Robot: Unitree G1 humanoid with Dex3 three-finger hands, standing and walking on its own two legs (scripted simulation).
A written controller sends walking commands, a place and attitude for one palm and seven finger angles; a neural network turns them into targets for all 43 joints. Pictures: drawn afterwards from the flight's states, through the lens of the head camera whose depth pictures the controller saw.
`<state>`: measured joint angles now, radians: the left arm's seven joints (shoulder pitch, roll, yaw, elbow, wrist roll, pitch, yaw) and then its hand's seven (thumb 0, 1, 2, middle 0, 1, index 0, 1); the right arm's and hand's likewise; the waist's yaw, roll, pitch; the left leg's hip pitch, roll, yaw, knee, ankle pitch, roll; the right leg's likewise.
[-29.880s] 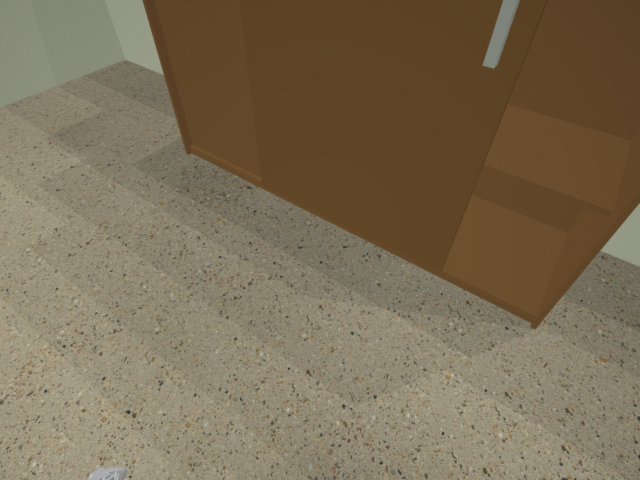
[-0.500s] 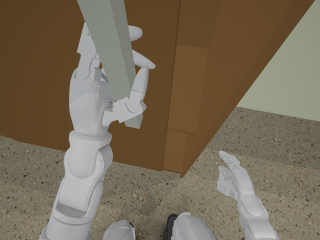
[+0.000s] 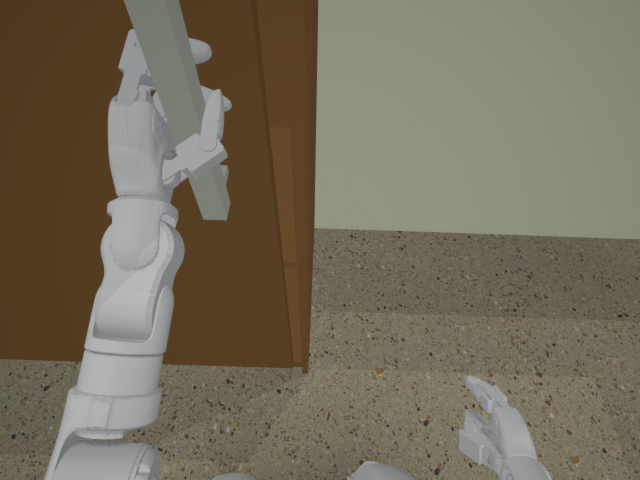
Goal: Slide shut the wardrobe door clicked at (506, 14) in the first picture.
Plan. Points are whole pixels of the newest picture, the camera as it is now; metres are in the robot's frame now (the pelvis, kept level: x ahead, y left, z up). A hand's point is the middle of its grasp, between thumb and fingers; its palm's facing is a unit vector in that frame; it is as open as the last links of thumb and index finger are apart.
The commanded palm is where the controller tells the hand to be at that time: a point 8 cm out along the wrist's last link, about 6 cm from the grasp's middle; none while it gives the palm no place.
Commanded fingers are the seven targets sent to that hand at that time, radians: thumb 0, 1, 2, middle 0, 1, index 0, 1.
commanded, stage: step sideways, sliding the door along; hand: left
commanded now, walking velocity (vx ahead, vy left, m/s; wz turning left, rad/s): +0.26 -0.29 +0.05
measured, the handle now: (191, 92) +0.41 +0.16 +0.25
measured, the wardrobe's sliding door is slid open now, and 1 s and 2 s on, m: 0.02 0.00 0.00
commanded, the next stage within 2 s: stop walking and hold the door there in 0.34 s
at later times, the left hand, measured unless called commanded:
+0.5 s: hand (240, 137) +0.37 +0.11 +0.23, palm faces +0.39 -0.91 -0.15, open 6.5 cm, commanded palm +0.33 +0.14 +0.23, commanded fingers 0.00 0.90 0.90 -0.45 -1.40 -0.45 -1.40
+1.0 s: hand (239, 138) +0.37 +0.11 +0.23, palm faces +0.41 -0.89 -0.20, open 6.4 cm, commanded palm +0.33 +0.15 +0.23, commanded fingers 0.00 0.90 0.90 -0.45 -1.40 -0.45 -1.40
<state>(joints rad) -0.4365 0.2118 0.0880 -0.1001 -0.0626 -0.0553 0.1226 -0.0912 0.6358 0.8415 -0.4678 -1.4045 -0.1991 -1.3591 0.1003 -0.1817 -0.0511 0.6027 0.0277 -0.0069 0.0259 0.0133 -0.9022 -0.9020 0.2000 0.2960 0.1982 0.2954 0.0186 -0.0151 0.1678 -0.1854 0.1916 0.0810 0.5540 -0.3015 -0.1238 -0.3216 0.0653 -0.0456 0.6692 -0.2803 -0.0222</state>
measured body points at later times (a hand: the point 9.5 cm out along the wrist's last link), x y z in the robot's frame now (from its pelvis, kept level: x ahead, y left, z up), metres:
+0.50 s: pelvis -0.03 -0.13 +0.00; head +0.00 -0.13 +0.45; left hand +0.35 +0.16 +0.24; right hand +0.15 -0.32 -0.11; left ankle -0.04 +0.10 -0.72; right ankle -0.01 -0.24 -0.73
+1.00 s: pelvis -0.01 -0.14 +0.02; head -0.02 -0.15 +0.47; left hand +0.35 +0.16 +0.24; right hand +0.13 -0.42 -0.07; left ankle +0.02 -0.04 -0.73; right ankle -0.01 -0.24 -0.73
